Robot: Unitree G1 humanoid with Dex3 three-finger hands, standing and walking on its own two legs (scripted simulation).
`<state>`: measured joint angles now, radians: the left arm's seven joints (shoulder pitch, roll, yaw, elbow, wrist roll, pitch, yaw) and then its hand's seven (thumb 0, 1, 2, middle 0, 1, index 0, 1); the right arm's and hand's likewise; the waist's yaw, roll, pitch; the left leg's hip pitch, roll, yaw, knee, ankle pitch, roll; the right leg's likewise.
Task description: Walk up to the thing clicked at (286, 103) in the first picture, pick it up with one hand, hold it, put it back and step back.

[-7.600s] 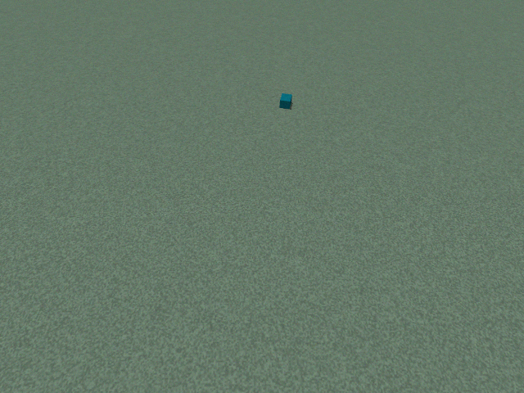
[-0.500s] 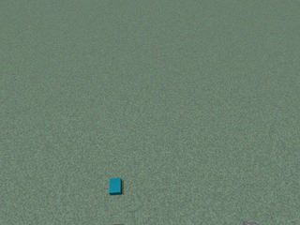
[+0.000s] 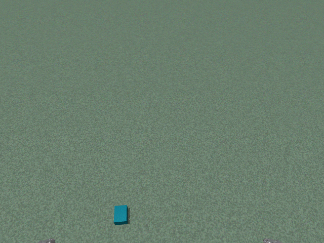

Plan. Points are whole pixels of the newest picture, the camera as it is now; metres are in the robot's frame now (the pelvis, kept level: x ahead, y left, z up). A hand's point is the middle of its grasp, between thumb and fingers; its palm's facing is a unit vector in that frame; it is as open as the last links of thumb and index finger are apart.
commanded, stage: walk up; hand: left
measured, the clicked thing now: (121, 214) +0.39 +0.21 -0.74
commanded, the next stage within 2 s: none
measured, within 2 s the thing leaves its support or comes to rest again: neither
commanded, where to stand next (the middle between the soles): -0.01 -0.02 m, yaw -1 degrees
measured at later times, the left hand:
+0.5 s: hand out of the picture +0.02 +0.26 -0.16, palm faces +0.02 -0.91 -0.42, open 7.3 cm
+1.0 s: hand out of the picture -0.09 +0.28 -0.14, palm faces +0.03 -0.93 -0.36, open 7.4 cm
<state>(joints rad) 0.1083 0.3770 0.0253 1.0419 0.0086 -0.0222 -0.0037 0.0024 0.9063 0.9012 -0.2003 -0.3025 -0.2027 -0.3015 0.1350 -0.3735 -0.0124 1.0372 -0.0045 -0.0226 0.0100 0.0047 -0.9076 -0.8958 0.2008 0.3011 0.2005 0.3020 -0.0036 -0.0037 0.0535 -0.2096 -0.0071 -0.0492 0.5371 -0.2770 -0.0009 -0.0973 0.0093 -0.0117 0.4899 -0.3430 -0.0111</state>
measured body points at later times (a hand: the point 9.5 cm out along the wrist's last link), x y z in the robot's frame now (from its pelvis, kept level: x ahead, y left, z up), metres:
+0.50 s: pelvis -0.08 -0.02 -0.02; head -0.03 -0.04 +0.42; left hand +0.02 +0.30 -0.13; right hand +0.06 -0.33 -0.15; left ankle +0.01 +0.12 -0.73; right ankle -0.07 -0.12 -0.74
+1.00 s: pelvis -0.10 +0.00 +0.01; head -0.10 +0.01 +0.45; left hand -0.09 +0.33 -0.12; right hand -0.05 -0.33 -0.10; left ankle -0.12 +0.12 -0.73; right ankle +0.00 -0.13 -0.68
